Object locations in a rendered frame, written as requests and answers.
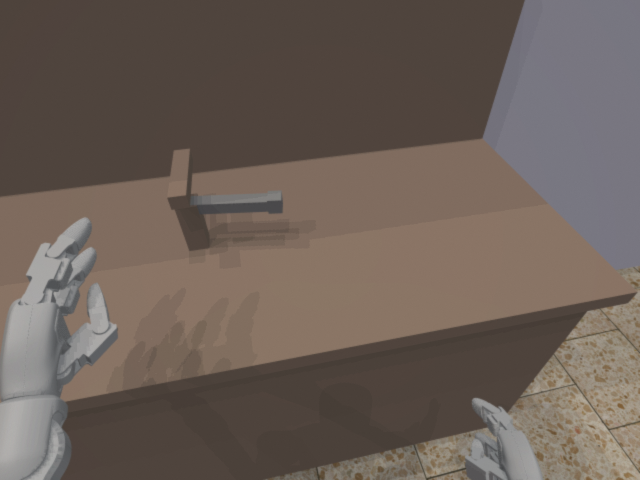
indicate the tap lever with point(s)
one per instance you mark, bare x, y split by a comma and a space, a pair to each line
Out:
270, 202

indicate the robot left hand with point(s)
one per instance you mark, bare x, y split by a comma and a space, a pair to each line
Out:
31, 360

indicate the robot left forearm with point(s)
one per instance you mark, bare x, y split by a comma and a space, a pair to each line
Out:
33, 445

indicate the counter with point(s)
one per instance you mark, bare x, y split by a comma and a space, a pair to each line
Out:
411, 271

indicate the robot right hand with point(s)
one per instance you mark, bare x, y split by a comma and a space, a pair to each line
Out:
510, 458

